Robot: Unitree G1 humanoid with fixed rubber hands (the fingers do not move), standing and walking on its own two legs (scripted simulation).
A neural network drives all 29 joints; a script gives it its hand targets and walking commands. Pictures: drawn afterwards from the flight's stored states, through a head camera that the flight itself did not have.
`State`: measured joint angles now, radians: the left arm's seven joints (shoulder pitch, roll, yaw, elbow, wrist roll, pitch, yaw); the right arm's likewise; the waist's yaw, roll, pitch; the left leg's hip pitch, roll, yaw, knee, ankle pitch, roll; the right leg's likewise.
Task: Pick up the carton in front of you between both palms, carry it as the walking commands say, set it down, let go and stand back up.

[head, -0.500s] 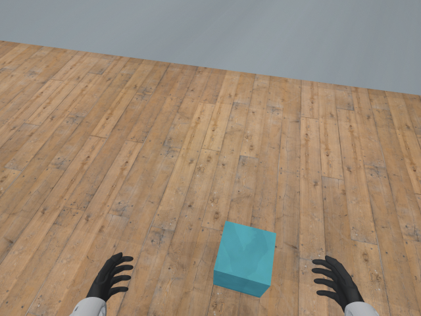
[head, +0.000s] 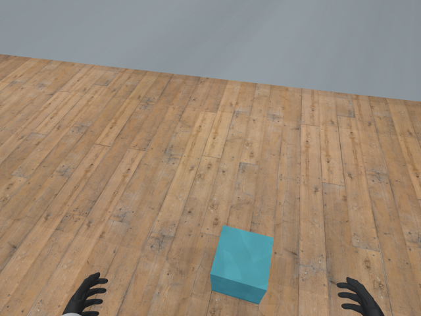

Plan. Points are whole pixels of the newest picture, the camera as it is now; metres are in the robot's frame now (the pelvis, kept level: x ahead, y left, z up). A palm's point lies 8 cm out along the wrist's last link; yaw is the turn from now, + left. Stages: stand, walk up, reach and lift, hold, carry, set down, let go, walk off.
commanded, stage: stand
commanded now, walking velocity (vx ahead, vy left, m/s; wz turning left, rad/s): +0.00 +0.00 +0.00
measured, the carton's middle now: (241, 265) +0.41 -0.09 -0.64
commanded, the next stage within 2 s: none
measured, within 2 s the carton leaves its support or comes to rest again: neither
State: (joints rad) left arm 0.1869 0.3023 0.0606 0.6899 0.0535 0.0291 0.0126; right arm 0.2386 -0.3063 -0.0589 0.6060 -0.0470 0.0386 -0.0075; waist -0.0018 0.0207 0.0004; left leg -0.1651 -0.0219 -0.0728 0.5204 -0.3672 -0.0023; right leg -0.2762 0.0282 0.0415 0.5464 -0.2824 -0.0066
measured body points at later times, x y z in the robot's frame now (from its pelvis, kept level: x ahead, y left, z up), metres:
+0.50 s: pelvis +0.01 -0.01 +0.00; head +0.02 -0.02 +0.45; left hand +0.12 +0.29 -0.10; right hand +0.14 -0.30 -0.10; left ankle -0.06 +0.13 -0.73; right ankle +0.00 -0.12 -0.73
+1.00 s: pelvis -0.01 +0.00 +0.01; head +0.00 -0.01 +0.46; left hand +0.10 +0.31 -0.10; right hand +0.10 -0.31 -0.10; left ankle -0.06 +0.13 -0.73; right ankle +0.00 -0.12 -0.73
